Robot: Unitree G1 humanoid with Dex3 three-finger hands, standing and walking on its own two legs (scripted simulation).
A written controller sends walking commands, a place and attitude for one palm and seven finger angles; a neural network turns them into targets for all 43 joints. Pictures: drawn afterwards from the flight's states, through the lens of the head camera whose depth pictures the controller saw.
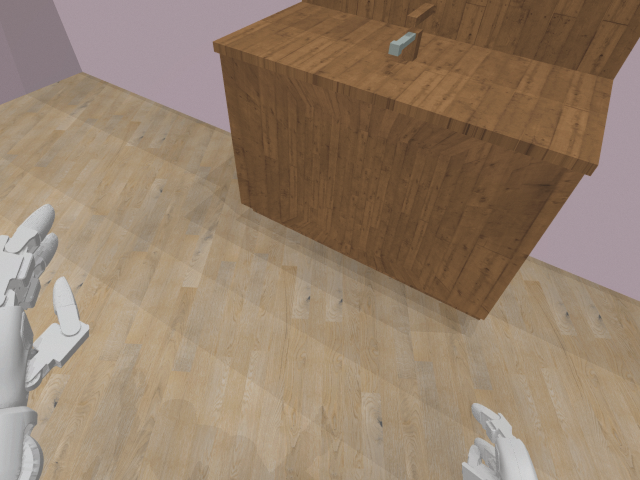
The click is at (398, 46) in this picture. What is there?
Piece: tap's lever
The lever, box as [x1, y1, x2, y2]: [388, 40, 402, 55]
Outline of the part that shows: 393,40 390,43 388,53 398,55 401,51 402,43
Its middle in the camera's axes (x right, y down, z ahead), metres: +0.20 -0.51 +1.04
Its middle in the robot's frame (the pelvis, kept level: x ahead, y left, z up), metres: +1.14 -0.13 +0.07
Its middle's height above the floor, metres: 0.84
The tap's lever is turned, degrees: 0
